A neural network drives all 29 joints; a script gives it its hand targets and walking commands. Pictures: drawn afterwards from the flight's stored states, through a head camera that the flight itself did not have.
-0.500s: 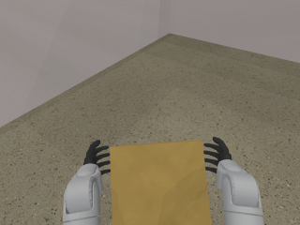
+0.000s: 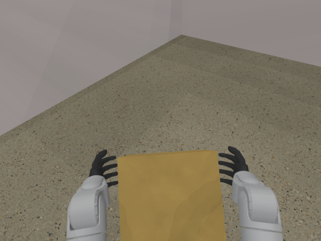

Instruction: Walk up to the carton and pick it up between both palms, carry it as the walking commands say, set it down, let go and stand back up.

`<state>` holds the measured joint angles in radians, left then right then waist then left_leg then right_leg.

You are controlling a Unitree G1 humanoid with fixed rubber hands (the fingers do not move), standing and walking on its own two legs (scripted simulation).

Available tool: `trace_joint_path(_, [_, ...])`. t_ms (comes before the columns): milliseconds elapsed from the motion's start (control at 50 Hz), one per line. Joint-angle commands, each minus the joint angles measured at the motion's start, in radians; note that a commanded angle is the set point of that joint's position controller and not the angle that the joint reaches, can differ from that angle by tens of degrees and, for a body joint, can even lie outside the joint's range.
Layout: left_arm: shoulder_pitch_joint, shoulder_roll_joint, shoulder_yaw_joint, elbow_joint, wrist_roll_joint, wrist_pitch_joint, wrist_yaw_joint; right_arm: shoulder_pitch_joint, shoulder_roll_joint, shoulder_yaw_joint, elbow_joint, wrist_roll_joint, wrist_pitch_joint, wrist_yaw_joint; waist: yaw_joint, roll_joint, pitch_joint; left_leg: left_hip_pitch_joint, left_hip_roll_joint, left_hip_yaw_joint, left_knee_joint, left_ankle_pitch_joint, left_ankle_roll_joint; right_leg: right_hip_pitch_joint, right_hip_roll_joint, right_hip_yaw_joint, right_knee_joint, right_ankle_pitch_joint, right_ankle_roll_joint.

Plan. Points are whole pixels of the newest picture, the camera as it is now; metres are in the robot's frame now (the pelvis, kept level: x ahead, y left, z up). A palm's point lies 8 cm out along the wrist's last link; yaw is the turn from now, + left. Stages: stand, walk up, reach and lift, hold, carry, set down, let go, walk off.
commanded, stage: carry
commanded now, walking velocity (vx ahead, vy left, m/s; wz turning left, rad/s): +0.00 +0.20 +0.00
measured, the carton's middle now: (169, 193) +0.29 -0.01 -0.05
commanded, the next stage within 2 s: none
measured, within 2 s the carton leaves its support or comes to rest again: neither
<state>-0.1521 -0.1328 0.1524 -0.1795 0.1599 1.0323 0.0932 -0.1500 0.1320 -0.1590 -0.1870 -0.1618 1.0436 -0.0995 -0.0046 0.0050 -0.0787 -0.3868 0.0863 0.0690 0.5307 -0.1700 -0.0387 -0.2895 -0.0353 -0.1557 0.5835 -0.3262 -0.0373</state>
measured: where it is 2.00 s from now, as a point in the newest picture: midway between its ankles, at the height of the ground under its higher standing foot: outside the picture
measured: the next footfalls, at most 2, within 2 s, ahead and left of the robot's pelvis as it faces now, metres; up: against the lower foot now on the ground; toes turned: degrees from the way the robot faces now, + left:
none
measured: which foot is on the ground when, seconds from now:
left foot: down 0.00-1.00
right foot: down 0.00-1.00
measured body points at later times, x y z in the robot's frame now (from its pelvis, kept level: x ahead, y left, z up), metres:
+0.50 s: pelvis -0.01 +0.05 -0.01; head +0.00 +0.05 +0.44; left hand +0.28 +0.22 +0.06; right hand +0.29 -0.11 +0.06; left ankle +0.06 +0.15 -0.73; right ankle -0.01 -0.09 -0.73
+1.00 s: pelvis -0.03 +0.06 +0.00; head -0.02 +0.06 +0.45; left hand +0.26 +0.23 +0.07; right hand +0.27 -0.10 +0.06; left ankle +0.06 +0.15 -0.73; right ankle -0.01 -0.09 -0.73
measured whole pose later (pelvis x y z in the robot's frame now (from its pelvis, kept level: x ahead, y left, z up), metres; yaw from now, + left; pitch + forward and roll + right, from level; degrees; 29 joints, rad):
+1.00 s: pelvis -0.03 +0.06 +0.00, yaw +1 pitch +2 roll +0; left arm -0.28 -0.16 0.19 -0.20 0.09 1.17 0.26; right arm -0.27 0.15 -0.19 -0.21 -0.13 1.18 -0.23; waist 0.02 0.01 -0.03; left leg -0.45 0.00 0.10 0.55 -0.14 0.05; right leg -0.36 -0.12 -0.12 0.62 -0.29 0.05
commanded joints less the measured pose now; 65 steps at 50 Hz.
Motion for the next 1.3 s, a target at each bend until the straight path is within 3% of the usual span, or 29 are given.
trace_joint_path(0, [-0.492,-0.875,-0.737,-0.256,-0.457,0.040,-0.280,-0.539,0.816,0.749,-0.285,0.472,0.028,0.286,0.005,0.002,-0.264,0.132,0.045,-0.035,-0.029,0.145,0.044,0.053,-0.142,0.122,-0.131,0.209,-0.011])
trace_joint_path(100, [-0.460,-0.862,-0.706,-0.177,-0.449,0.122,-0.295,-0.505,0.830,0.741,-0.202,0.456,0.115,0.295,0.004,-0.076,-0.261,0.086,0.034,-0.006,0.017,0.119,0.028,0.070,-0.219,0.162,-0.115,0.333,-0.004])
trace_joint_path(160, [-0.494,-0.887,-0.703,-0.161,-0.460,0.141,-0.304,-0.548,0.859,0.741,-0.187,0.464,0.134,0.303,0.008,-0.101,-0.235,0.058,0.020,0.002,0.033,0.079,0.032,0.047,-0.244,0.182,-0.117,0.292,-0.014])
trace_joint_path(260, [-0.554,-0.934,-0.696,-0.141,-0.480,0.167,-0.309,-0.607,0.915,0.727,-0.153,0.481,0.157,0.312,0.018,-0.095,-0.247,0.065,0.017,-0.016,0.047,0.101,0.054,0.014,-0.245,0.180,-0.073,0.211,-0.011])
trace_joint_path(340, [-0.601,-0.964,-0.698,-0.123,-0.490,0.175,-0.312,-0.641,0.949,0.711,-0.126,0.487,0.161,0.316,0.019,-0.046,-0.275,0.108,0.036,-0.057,0.032,0.143,0.082,-0.033,-0.226,0.151,-0.018,0.112,0.010])
trace_joint_path(420, [-0.633,-0.995,-0.704,-0.101,-0.500,0.177,-0.319,-0.649,0.967,0.695,-0.095,0.480,0.157,0.317,0.018,0.059,-0.302,0.158,0.107,-0.176,-0.059,0.163,0.130,-0.081,-0.145,0.081,0.088,-0.004,0.046])
trace_joint_path(480, [-0.654,-1.014,-0.713,-0.089,-0.515,0.173,-0.325,-0.660,0.979,0.693,-0.092,0.473,0.149,0.315,0.018,0.089,-0.311,0.171,0.121,-0.189,-0.099,0.143,0.153,-0.079,-0.108,0.039,0.085,-0.052,0.060])
trace_joint_path(540, [-0.665,-1.031,-0.715,-0.079,-0.527,0.166,-0.329,-0.678,0.986,0.698,-0.102,0.470,0.144,0.313,0.019,0.034,-0.315,0.137,0.084,-0.139,-0.065,0.095,0.130,-0.019,-0.135,0.067,0.016,0.018,0.046])
trace_joint_path(620, [-0.668,-1.027,-0.714,-0.073,-0.534,0.163,-0.329,-0.687,0.992,0.698,-0.101,0.476,0.141,0.312,0.015,-0.086,-0.316,0.080,0.024,-0.084,0.018,0.033,0.098,0.003,-0.253,0.193,-0.052,0.093,0.017])
trace_joint_path(660, [-0.667,-1.025,-0.713,-0.076,-0.531,0.164,-0.327,-0.686,0.994,0.698,-0.093,0.480,0.141,0.313,0.014,-0.052,-0.319,0.116,0.033,-0.103,-0.008,0.036,0.101,-0.033,-0.238,0.155,-0.017,0.054,0.026])
trace_joint_path(720, [-0.672,-1.020,-0.711,-0.079,-0.519,0.166,-0.323,-0.677,0.989,0.696,-0.074,0.483,0.143,0.319,0.012,0.096,-0.337,0.199,0.123,-0.233,-0.132,0.070,0.141,-0.110,-0.122,0.035,0.125,-0.067,0.071])
trace_joint_path(780, [-0.667,-1.022,-0.714,-0.079,-0.518,0.164,-0.325,-0.676,0.998,0.707,-0.083,0.481,0.142,0.318,0.013,0.124,-0.347,0.213,0.148,-0.239,-0.162,0.058,0.187,-0.099,-0.075,0.008,0.137,-0.137,0.064])
trace_joint_path(840, [-0.653,-1.025,-0.707,-0.063,-0.520,0.160,-0.327,-0.682,0.984,0.707,-0.097,0.475,0.142,0.315,0.018,0.045,-0.333,0.151,0.100,-0.157,-0.126,0.012,0.137,0.003,-0.089,0.014,-0.010,-0.020,0.055])
trace_joint_path(880, [-0.651,-1.028,-0.706,-0.055,-0.522,0.157,-0.329,-0.684,0.982,0.707,-0.094,0.475,0.140,0.315,0.016,-0.015,-0.313,0.105,0.070,-0.124,-0.100,-0.069,0.103,0.025,-0.144,0.085,-0.059,0.014,0.052])
trace_joint_path(920, [-0.659,-1.028,-0.709,-0.055,-0.527,0.157,-0.330,-0.694,0.986,0.710,-0.098,0.481,0.138,0.315,0.010,-0.069,-0.297,0.121,0.040,-0.102,-0.063,-0.067,0.082,-0.024,-0.202,0.159,-0.124,-0.039,0.045])
trace_joint_path(1020, [-0.674,-1.025,-0.703,-0.050,-0.520,0.160,-0.325,-0.695,0.983,0.697,-0.064,0.485,0.143,0.322,0.007,0.023,-0.306,0.164,0.090,-0.161,-0.138,-0.043,0.080,-0.034,-0.123,0.081,-0.065,-0.037,0.065])
trace_joint_path(1280, [-0.682,-1.018,-0.671,0.005,-0.490,0.157,-0.316,-0.719,0.971,0.692,-0.025,0.498,0.148,0.331,-0.001,-0.011,-0.280,0.154,0.071,-0.076,-0.062,0.071,0.046,-0.031,-0.155,0.113,-0.128,0.018,0.049])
